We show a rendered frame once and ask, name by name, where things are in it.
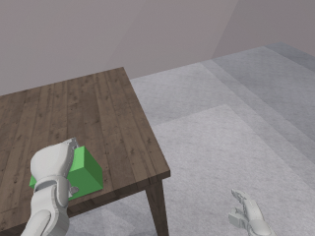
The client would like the table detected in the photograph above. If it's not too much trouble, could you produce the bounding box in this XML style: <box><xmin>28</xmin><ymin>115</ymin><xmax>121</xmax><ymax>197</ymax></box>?
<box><xmin>0</xmin><ymin>67</ymin><xmax>171</xmax><ymax>236</ymax></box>

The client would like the right robot hand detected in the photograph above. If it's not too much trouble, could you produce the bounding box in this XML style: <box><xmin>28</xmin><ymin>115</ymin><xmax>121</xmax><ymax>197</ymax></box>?
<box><xmin>228</xmin><ymin>189</ymin><xmax>265</xmax><ymax>230</ymax></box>

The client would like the right robot forearm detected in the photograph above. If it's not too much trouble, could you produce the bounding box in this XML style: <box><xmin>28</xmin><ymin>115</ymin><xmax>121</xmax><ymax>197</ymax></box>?
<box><xmin>247</xmin><ymin>218</ymin><xmax>278</xmax><ymax>236</ymax></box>

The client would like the sponge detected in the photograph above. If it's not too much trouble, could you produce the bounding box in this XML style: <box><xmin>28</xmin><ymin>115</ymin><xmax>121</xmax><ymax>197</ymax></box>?
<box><xmin>29</xmin><ymin>146</ymin><xmax>103</xmax><ymax>201</ymax></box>

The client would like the left robot forearm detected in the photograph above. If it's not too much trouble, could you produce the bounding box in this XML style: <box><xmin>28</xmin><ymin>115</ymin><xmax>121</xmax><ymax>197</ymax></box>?
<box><xmin>21</xmin><ymin>176</ymin><xmax>70</xmax><ymax>236</ymax></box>

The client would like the left robot hand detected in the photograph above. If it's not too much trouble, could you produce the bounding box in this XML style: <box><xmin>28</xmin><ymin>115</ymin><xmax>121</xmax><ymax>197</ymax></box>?
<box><xmin>31</xmin><ymin>137</ymin><xmax>80</xmax><ymax>198</ymax></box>

